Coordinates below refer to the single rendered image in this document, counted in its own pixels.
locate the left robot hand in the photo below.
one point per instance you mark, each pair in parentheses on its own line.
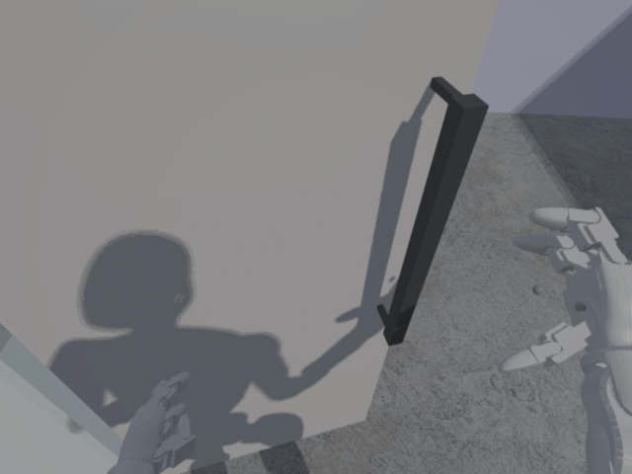
(151,427)

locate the right robot forearm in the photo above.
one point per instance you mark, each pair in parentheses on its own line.
(606,394)

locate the right robot hand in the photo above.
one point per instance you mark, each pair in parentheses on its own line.
(605,289)

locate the fridge door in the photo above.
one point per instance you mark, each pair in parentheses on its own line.
(224,187)

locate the handle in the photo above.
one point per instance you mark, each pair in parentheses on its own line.
(461,126)

